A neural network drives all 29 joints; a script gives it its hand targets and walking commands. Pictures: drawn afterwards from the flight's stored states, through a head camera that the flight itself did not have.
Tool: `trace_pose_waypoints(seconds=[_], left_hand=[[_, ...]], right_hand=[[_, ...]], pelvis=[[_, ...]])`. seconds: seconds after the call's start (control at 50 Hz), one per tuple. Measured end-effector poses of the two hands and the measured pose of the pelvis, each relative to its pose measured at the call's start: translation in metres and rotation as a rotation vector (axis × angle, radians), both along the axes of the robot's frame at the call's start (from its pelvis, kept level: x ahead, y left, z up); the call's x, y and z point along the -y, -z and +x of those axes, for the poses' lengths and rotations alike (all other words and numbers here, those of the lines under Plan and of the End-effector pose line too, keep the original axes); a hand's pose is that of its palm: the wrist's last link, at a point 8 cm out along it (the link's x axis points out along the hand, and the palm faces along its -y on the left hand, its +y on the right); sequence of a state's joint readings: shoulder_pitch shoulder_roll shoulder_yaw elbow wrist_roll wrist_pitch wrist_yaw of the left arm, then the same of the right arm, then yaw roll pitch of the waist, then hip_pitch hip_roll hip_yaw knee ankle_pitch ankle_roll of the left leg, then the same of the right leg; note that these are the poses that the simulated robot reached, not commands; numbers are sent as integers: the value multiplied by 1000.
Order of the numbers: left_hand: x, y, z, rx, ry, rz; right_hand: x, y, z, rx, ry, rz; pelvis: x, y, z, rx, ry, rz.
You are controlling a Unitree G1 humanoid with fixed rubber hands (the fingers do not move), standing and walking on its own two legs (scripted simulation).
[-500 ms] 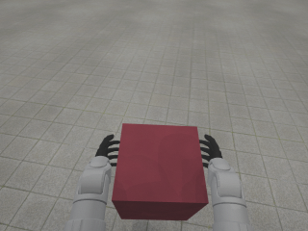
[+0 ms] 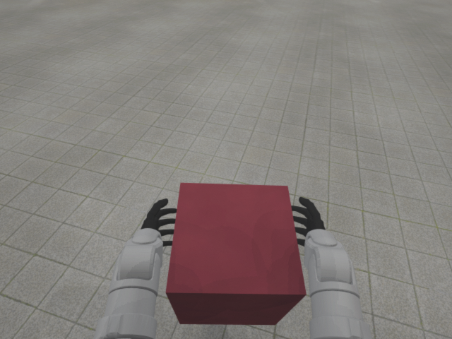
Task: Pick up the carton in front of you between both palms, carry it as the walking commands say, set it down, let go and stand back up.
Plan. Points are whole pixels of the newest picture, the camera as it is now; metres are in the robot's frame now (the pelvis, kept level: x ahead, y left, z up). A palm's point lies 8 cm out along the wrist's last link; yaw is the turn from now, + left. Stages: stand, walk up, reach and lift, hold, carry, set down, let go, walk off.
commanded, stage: hold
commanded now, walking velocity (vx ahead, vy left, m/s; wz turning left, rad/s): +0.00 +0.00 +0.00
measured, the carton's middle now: (231, 258) +0.29 +0.00 -0.04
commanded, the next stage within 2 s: set down in 0.04 s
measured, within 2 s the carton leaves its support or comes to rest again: neither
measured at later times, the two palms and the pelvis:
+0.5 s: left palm (166, 240) +0.33 +0.14 -0.05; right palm (303, 242) +0.33 -0.15 -0.03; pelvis -0.02 -0.02 -0.03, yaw +1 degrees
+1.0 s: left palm (177, 261) +0.38 +0.14 -0.23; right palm (286, 271) +0.36 -0.15 -0.22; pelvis -0.04 +0.01 -0.15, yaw +1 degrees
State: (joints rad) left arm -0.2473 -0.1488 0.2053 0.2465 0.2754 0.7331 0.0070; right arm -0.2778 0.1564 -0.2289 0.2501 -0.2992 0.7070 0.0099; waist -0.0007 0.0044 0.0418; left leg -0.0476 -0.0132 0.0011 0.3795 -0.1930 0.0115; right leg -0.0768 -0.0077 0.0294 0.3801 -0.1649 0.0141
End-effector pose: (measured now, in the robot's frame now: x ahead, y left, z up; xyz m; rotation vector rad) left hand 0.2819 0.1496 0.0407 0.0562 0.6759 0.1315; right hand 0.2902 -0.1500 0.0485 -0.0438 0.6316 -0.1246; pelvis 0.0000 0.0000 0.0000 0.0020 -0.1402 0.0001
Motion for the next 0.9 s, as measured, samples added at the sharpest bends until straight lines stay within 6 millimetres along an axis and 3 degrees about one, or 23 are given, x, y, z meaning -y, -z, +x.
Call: trace_pose_waypoints(seconds=[0.18,0.36,0.44,0.54,0.68,0.9], left_hand=[[9,-2,2,0,-25,-13],[9,23,34,-30,-22,2],[8,54,46,-56,2,18],[9,111,53,-68,35,27],[5,187,65,-26,51,-2],[5,245,92,15,41,-51]], right_hand=[[9,-2,6,0,5,31],[5,17,32,-23,54,38],[4,49,40,-47,56,21],[5,107,40,-59,69,6],[1,182,40,-15,116,25],[1,239,61,25,160,55]], pelvis=[[15,3,-7,18,-22,1],[22,14,-12,-38,-27,-10],[21,20,-15,-135,-27,-15],[15,32,-21,-307,-20,-12],[5,66,-30,-559,-15,-13],[-7,129,-35,-765,-17,-23]])
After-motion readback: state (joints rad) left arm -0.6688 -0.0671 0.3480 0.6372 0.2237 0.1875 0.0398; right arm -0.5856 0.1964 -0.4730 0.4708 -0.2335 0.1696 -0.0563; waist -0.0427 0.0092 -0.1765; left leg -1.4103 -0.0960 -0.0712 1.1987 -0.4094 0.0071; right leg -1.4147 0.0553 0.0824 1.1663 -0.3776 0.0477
